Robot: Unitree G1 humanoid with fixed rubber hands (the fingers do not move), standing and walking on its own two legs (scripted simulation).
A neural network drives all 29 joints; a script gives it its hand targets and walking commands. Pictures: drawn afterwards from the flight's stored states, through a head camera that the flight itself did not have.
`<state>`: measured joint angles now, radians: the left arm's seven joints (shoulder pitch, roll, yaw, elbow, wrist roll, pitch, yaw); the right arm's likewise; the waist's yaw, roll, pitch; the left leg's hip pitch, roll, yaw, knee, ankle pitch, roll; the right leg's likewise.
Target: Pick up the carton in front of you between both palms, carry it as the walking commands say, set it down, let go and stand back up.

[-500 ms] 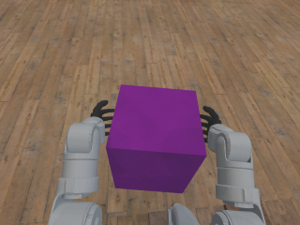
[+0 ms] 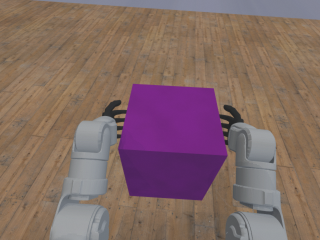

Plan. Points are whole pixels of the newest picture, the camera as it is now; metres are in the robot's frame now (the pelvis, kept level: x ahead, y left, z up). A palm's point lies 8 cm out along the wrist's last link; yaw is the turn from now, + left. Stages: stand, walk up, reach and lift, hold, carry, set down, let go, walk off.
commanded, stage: carry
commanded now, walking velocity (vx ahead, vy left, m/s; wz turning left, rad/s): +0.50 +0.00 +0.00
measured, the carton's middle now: (169, 145) +0.37 +0.04 +0.04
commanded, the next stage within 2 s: none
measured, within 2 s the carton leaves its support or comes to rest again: neither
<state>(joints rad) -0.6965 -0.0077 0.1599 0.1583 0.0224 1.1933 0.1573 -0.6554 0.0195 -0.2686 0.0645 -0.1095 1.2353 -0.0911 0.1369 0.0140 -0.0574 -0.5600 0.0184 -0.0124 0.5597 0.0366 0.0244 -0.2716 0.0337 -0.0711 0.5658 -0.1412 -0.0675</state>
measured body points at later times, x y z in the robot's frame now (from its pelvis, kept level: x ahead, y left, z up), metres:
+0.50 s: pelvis +0.33 +0.03 -0.06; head +0.39 +0.03 +0.38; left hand +0.72 +0.14 +0.02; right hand +0.68 -0.16 +0.02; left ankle +0.18 +0.10 -0.78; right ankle +0.49 -0.06 -0.77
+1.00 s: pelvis +0.66 +0.03 -0.05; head +0.64 +0.02 +0.40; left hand +0.96 +0.17 +0.04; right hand +0.95 -0.13 +0.04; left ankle +0.79 +0.13 -0.78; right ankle +0.50 -0.05 -0.79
